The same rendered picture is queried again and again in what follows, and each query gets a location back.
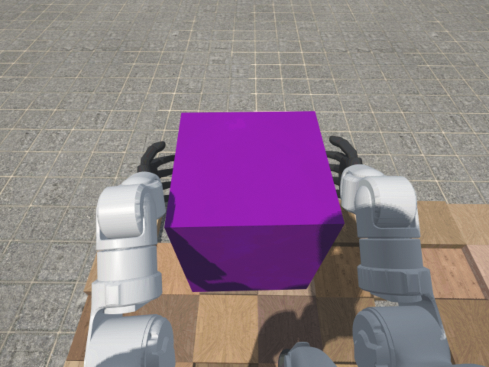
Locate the robot left upper arm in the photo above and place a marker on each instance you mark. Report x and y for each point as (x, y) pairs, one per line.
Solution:
(132, 341)

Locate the carton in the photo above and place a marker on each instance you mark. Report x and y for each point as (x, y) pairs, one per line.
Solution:
(252, 203)

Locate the left robot hand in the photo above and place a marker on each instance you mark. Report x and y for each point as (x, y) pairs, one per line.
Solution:
(149, 164)

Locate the robot right forearm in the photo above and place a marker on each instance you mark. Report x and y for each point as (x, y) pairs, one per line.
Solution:
(386, 213)

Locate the robot right shin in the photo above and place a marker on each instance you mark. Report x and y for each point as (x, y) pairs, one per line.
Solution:
(299, 344)

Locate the robot left forearm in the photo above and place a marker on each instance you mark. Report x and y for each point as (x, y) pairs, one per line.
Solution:
(126, 229)

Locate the robot right upper arm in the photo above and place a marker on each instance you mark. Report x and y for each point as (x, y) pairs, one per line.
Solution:
(400, 336)

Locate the right robot hand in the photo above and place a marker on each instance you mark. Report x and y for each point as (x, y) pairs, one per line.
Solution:
(346, 160)

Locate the right robot thigh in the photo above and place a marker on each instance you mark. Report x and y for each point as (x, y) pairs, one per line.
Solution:
(306, 356)

